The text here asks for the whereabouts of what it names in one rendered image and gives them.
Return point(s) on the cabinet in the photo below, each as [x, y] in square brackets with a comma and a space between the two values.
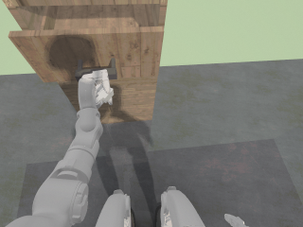
[133, 98]

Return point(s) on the robot right hand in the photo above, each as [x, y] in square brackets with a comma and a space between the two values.
[234, 221]

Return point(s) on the left robot forearm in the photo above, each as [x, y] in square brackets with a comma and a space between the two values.
[78, 160]

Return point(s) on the robot right shin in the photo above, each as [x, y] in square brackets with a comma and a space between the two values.
[166, 221]

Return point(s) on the drawer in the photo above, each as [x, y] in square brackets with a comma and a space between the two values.
[94, 34]

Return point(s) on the robot left upper arm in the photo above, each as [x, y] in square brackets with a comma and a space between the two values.
[60, 203]

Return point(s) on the handle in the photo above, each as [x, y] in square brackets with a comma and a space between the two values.
[112, 73]

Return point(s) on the robot left hand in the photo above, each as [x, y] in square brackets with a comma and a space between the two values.
[88, 91]

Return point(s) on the left robot thigh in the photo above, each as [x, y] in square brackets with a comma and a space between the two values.
[115, 210]

